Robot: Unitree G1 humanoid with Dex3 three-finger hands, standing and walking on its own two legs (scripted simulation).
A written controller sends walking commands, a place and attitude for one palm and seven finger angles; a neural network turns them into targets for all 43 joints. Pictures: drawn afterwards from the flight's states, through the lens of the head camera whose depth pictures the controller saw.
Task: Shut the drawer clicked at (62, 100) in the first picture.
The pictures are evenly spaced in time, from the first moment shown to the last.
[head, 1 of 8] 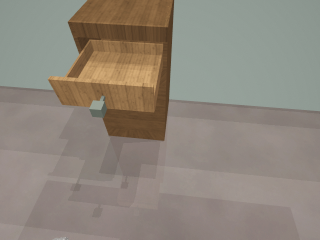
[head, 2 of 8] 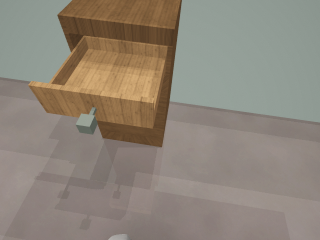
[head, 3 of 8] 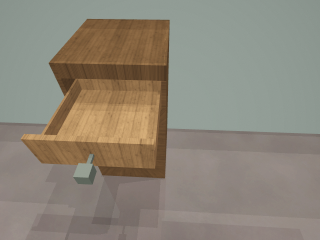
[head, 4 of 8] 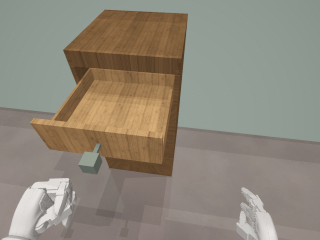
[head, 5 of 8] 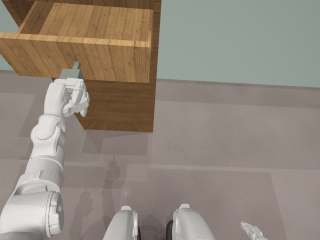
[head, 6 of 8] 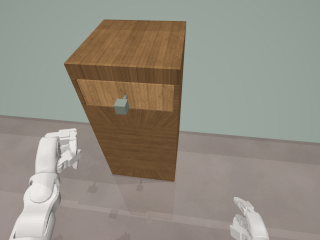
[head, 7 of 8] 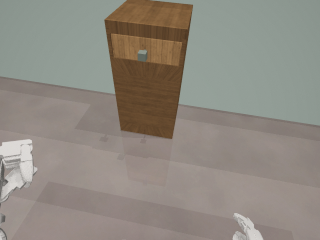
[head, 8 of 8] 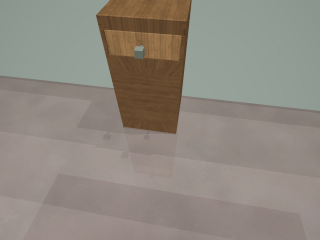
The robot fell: no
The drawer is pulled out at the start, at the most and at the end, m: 0.30 0.30 0.00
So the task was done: yes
